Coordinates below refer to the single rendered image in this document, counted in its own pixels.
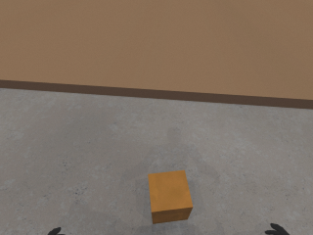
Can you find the right robot hand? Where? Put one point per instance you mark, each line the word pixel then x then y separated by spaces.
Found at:
pixel 279 230

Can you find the carton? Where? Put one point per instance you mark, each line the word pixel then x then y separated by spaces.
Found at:
pixel 169 196

